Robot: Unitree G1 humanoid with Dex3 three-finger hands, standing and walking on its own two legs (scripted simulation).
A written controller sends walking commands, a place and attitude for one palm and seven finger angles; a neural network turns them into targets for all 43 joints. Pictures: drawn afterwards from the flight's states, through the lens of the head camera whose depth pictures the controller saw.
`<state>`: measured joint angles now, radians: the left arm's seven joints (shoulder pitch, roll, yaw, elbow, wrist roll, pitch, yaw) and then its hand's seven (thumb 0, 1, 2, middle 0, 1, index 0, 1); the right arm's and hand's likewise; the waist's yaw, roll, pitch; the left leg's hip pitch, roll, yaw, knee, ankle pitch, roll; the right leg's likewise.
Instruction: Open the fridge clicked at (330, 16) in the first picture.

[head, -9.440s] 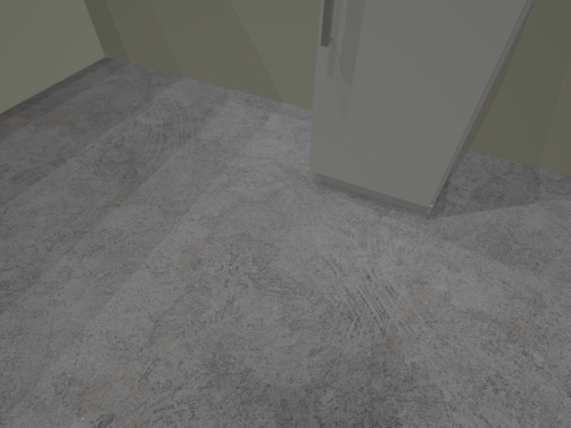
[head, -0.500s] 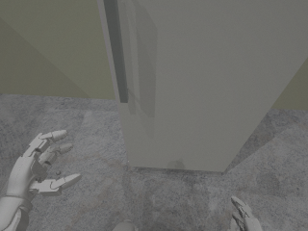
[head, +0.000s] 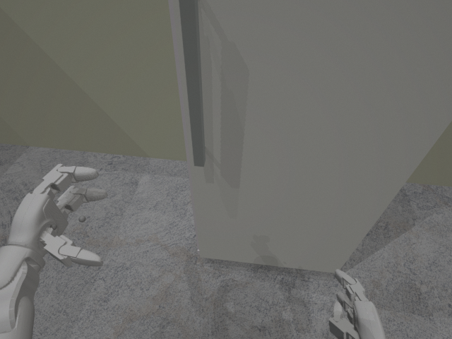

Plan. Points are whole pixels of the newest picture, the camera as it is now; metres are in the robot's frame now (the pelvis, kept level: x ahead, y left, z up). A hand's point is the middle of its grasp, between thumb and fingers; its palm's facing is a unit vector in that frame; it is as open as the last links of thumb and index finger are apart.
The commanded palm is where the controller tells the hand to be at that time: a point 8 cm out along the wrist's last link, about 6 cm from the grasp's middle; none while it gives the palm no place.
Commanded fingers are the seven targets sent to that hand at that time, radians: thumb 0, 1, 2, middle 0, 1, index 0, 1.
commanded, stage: raise the hand to about handle height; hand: left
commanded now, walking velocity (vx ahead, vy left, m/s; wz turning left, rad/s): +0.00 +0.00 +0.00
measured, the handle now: (197, 91) +0.55 +0.13 +0.18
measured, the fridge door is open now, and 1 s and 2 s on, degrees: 0 0 0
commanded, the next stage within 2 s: move the hooked fingers beside the handle in 0.74 s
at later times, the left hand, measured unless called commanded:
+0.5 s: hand (89, 193) +0.28 +0.25 +0.14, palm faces +0.02 -1.00 -0.03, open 14.0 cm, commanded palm +0.25 +0.30 +0.15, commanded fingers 0.00 -0.50 0.30 -0.30 -1.20 -0.30 -1.20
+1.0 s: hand (96, 186) +0.29 +0.25 +0.14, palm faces +0.03 -1.00 -0.01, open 14.0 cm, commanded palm +0.28 +0.29 +0.15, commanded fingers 0.00 -0.50 0.30 -0.30 -1.20 -0.30 -1.20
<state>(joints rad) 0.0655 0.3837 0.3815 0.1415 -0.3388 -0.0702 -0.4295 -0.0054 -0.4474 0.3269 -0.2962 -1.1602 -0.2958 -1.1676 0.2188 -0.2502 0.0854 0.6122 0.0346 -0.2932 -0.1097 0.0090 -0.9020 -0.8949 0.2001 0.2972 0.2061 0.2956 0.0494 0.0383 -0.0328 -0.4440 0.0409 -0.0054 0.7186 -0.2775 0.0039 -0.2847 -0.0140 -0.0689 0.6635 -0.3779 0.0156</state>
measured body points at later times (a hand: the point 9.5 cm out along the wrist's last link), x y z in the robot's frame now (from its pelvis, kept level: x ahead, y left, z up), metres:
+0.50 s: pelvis +0.01 -0.02 +0.01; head -0.01 -0.03 +0.46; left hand +0.27 +0.31 +0.15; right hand +0.18 -0.26 -0.06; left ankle +0.06 +0.11 -0.72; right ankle -0.02 -0.13 -0.72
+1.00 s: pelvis +0.01 -0.02 +0.01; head +0.00 -0.03 +0.46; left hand +0.29 +0.30 +0.15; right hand +0.19 -0.25 -0.06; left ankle +0.06 +0.11 -0.72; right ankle -0.02 -0.13 -0.72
